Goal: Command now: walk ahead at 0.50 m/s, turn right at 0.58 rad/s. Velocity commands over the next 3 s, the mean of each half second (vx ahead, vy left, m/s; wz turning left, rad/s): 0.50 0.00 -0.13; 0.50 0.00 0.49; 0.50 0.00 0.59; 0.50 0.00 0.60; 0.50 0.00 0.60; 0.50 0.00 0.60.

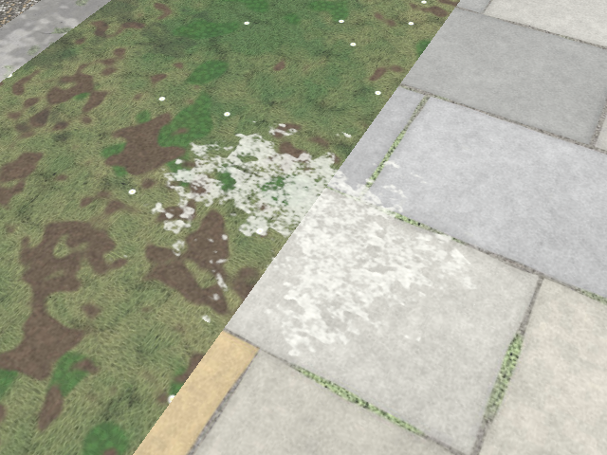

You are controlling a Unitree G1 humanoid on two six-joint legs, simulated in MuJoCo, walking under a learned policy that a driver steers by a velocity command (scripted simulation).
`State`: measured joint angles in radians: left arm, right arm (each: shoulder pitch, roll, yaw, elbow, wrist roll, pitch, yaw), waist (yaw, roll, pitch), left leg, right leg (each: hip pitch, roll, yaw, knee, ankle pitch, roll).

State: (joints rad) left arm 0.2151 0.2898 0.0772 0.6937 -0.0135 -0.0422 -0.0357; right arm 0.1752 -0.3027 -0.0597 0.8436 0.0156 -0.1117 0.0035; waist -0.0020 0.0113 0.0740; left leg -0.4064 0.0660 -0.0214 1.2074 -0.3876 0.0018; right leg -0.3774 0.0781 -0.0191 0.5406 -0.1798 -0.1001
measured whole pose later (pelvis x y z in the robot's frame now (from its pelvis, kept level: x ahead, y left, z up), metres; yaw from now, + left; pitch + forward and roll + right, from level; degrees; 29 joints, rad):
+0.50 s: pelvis +0.30 +0.05 +0.00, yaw -1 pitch +2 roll +0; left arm 0.31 0.29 0.05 0.77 -0.01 -0.08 0.00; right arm 0.16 -0.29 -0.05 0.76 0.02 -0.09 0.05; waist 0.01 -0.01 0.03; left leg -0.40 -0.08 0.01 0.52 -0.15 0.08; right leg -0.30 0.04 0.06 1.14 -0.42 -0.02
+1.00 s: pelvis +0.59 +0.03 +0.00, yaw +16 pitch +2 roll -1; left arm 0.14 0.26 0.05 0.67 0.01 -0.11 -0.01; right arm 0.35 -0.31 -0.06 0.75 0.03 -0.02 -0.01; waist -0.03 0.04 0.01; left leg -0.39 -0.04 -0.10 1.15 -0.43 0.02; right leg -0.34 0.03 -0.01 0.49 -0.17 -0.02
